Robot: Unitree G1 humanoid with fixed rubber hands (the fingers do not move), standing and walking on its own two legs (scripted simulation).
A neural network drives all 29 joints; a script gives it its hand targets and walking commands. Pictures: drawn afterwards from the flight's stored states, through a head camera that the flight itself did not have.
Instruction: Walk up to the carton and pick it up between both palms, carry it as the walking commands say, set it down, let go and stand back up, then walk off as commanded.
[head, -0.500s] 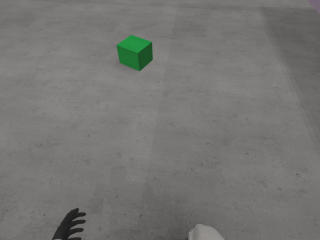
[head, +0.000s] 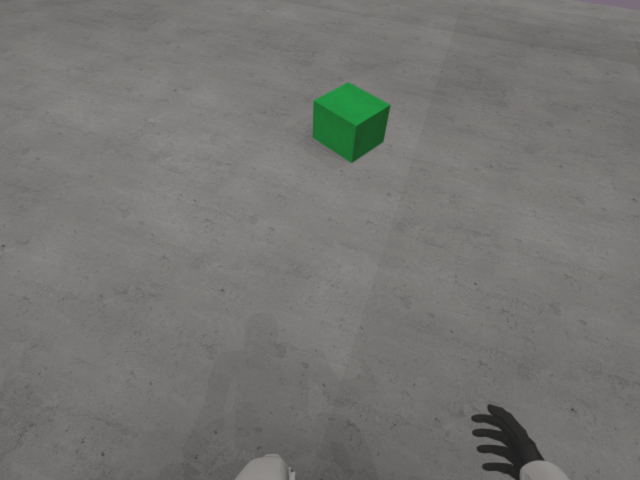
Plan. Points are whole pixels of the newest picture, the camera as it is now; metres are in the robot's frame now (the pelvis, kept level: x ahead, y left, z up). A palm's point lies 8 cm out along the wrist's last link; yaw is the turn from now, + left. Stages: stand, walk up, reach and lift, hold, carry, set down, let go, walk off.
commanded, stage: walk up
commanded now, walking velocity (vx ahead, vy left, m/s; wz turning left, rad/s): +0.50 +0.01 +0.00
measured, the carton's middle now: (349, 122) +1.70 -0.04 -0.65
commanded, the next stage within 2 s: none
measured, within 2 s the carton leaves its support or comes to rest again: neither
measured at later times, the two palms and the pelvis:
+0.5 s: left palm (196, 298) +0.37 +0.24 -0.09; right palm out of the picture +0.12 -0.26 -0.08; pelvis +0.20 +0.00 +0.02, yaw +0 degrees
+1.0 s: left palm (191, 305) +0.37 +0.26 -0.11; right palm (473, 224) +0.57 -0.24 -0.09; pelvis +0.42 +0.00 +0.02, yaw +2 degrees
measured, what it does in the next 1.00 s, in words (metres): walks ahead: right foot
